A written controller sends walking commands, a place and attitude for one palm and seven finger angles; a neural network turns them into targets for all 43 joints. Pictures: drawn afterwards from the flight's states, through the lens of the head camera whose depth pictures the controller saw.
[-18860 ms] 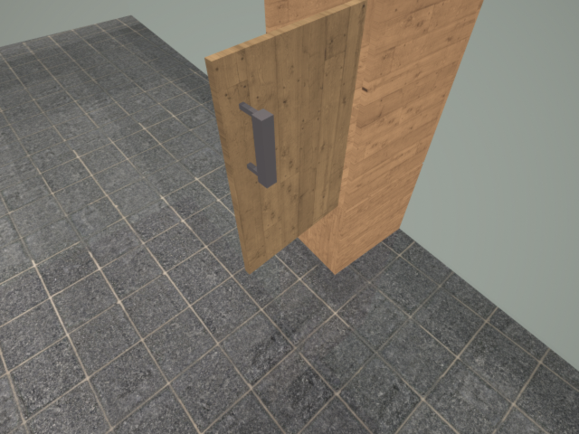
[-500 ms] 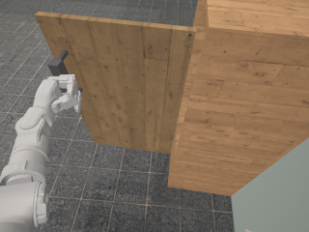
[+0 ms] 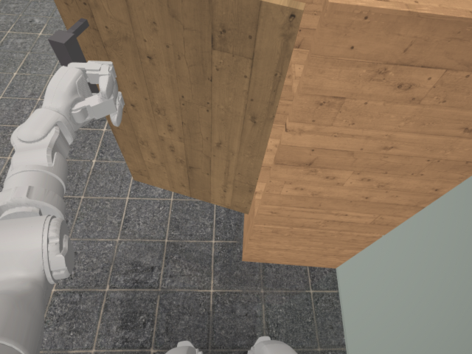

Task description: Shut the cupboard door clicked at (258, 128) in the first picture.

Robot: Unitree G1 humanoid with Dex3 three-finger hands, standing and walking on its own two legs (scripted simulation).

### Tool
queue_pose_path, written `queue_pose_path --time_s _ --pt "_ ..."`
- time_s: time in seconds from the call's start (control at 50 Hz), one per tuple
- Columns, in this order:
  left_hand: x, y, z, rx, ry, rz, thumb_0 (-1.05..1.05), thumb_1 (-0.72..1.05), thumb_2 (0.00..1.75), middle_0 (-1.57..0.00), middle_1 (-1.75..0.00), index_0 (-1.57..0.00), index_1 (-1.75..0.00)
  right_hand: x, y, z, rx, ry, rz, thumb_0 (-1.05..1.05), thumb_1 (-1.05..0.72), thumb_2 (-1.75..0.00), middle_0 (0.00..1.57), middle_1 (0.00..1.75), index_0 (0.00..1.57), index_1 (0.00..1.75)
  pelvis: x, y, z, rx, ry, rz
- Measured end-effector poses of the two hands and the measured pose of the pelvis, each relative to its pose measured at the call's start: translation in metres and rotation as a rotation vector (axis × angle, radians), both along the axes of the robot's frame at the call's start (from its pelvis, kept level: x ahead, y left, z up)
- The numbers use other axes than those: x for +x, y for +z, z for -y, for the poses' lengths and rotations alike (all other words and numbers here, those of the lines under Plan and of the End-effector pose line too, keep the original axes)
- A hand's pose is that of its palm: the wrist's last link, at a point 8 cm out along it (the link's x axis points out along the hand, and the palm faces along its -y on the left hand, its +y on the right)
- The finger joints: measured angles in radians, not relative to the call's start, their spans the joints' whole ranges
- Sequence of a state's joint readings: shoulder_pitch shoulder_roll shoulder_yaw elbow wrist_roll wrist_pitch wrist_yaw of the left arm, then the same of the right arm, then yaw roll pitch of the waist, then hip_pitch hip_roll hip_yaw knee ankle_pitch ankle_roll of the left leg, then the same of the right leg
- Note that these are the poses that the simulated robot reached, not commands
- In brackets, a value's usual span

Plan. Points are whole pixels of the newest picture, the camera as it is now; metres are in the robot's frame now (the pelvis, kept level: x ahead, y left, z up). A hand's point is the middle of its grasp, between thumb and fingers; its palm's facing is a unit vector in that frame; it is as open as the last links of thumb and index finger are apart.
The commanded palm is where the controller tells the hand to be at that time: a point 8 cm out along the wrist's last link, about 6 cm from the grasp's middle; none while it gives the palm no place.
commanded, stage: push the door shut along its arc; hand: left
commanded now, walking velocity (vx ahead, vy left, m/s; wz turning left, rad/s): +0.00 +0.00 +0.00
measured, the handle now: (89, 70) +0.58 +0.21 +0.12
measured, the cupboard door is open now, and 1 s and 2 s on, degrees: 77 66 66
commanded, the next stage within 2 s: pull the fist back off the door in 0.78 s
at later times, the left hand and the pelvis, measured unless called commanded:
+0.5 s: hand (143, 80) +0.54 +0.12 +0.13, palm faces -0.39 -0.92 +0.02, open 3.0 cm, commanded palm +0.55 +0.16 +0.12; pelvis +0.01 +0.00 -0.01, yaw -2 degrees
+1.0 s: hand (151, 65) +0.57 +0.10 +0.13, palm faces -0.12 -0.98 +0.15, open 3.2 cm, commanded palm +0.56 +0.13 +0.12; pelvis +0.01 -0.01 -0.02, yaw +0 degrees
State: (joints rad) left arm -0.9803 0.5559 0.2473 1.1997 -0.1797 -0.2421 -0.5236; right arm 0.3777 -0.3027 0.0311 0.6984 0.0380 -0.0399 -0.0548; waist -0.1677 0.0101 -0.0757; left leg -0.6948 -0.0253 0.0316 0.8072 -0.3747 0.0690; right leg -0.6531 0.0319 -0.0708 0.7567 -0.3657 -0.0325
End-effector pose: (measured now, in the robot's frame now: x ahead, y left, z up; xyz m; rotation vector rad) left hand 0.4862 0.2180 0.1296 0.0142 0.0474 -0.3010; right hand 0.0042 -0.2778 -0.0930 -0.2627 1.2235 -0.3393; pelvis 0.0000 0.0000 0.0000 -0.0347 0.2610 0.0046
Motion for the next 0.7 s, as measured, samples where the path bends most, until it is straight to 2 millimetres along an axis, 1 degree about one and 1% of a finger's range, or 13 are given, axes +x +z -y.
queue_pose_path --time_s 0.16,0.26,0.34,0.44,0.56,0.7 --pt "0.022 -0.002 0.016 -0.013 -0.034 -0.005 0.02 0.9 0.9 -1.29 -1.5 -1.3 -1.5 -0.018 -0.002 -0.009 0.006 -0.042 -0.048 0.0 -0.9 -0.9 0.2 0.3 0.2 0.3 0.004 -0.003 -0.005 -0.005 -0.014 -0.028" --pt "0.035 -0.003 0.025 -0.02 -0.054 -0.018 0.02 0.9 0.9 -1.29 -1.5 -1.3 -1.5 -0.025 -0.003 -0.014 0.008 -0.065 -0.068 0.0 -0.9 -0.9 0.2 0.3 0.2 0.3 0.007 -0.004 -0.006 -0.007 -0.021 -0.041" --pt "0.044 0.001 0.033 -0.017 -0.074 -0.004 0.02 0.9 0.9 -1.29 -1.5 -1.3 -1.5 -0.029 -0.004 -0.015 0.01 -0.08 -0.083 0.0 -0.9 -0.9 0.2 0.3 0.2 0.3 0.009 -0.005 -0.006 -0.008 -0.027 -0.052" --pt "0.052 0.001 0.043 -0.023 -0.096 -0.021 0.02 0.9 0.9 -1.29 -1.5 -1.3 -1.5 -0.031 -0.006 -0.015 0.012 -0.09 -0.106 0.0 -0.9 -0.9 0.2 0.3 0.2 0.3 0.012 -0.007 -0.005 -0.009 -0.029 -0.062" --pt "0.059 0.0 0.045 -0.018 -0.1 -0.023 0.01 0.88 0.91 -1.29 -1.5 -1.3 -1.5 -0.031 -0.007 -0.01 0.004 -0.093 -0.122 0.0 -0.9 -0.9 0.2 0.3 0.2 0.3 0.013 -0.009 -0.002 -0.009 -0.027 -0.075" --pt "0.063 0.001 0.048 -0.014 -0.114 -0.025 0.01 0.89 0.92 -1.29 -1.5 -1.3 -1.5 -0.027 -0.008 -0.002 -0.012 -0.082 -0.137 0.0 -0.9 -0.9 0.2 0.3 0.2 0.3 0.013 -0.012 0.003 -0.012 -0.019 -0.088"
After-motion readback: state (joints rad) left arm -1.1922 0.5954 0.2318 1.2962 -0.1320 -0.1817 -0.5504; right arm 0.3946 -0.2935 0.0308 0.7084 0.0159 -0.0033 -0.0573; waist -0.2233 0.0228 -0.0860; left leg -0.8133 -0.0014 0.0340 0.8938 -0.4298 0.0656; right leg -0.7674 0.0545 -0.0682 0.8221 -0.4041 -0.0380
